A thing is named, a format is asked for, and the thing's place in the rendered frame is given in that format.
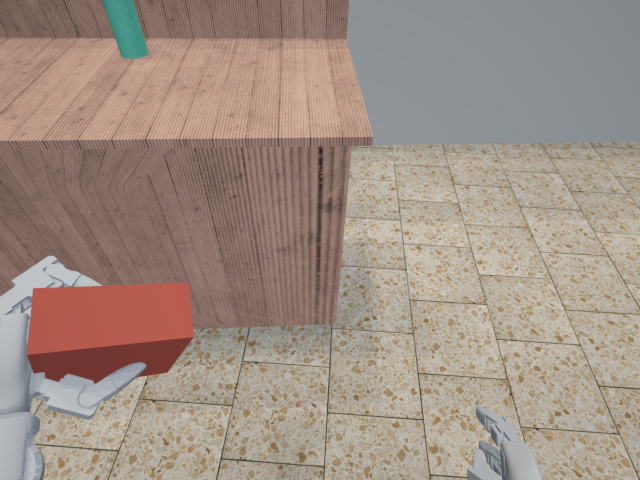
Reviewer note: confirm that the sponge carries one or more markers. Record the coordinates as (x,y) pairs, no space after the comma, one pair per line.
(92,331)

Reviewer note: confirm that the right robot hand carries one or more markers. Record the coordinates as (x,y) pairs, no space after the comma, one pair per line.
(514,461)

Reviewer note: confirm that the table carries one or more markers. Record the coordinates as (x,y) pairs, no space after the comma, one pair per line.
(220,159)

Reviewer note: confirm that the left robot forearm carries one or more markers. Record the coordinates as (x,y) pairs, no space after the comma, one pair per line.
(20,458)

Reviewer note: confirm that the left robot hand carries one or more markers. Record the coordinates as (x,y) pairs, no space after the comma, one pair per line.
(72,395)

